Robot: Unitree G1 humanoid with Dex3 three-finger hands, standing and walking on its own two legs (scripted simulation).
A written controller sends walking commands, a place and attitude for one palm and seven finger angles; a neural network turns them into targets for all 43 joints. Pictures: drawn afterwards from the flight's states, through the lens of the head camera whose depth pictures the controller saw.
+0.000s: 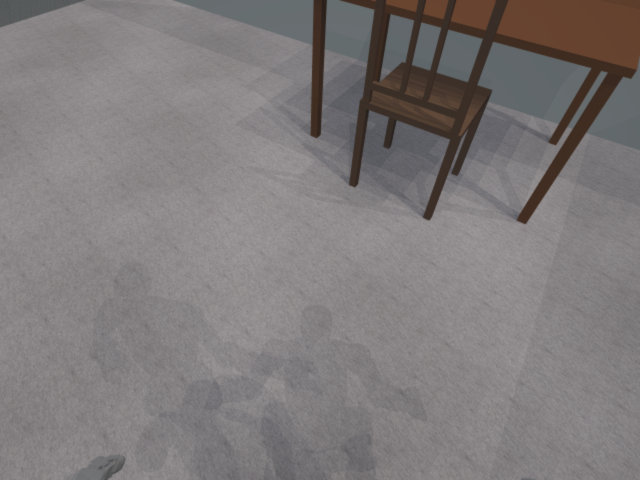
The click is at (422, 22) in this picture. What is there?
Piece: chair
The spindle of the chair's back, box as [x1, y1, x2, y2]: [399, 0, 425, 92]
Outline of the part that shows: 425,0 418,0 399,91 404,92 406,88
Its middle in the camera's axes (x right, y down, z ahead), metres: +0.30 -0.65 +1.28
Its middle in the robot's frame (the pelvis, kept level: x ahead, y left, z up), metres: +1.40 -0.23 -0.07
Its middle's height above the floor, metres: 0.70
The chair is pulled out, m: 0.00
